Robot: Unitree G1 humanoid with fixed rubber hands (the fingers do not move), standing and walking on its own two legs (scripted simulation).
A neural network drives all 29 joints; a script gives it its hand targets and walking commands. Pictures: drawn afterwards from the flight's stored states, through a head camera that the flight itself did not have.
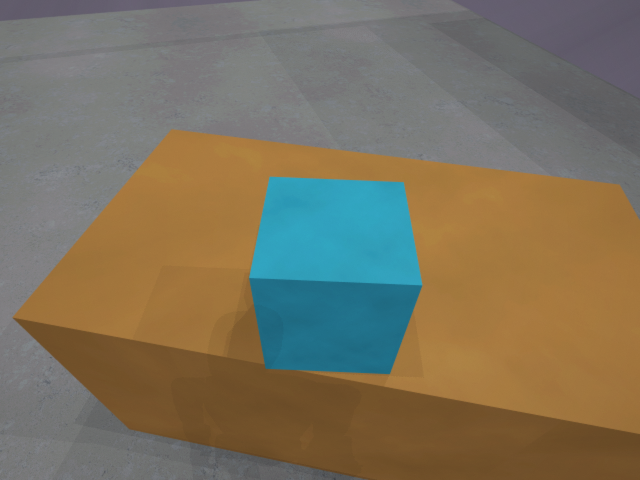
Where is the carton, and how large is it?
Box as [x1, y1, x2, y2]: [249, 177, 421, 373]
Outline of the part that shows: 269,177 249,276 265,367 282,369 389,373 421,287 420,274 403,182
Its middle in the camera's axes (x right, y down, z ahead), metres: +0.02 +0.06 +0.62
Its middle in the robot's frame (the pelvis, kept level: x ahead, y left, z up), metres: +0.44 +0.00 -0.02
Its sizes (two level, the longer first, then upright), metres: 0.210 0.200 0.250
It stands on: a pedestal, 0.63 m high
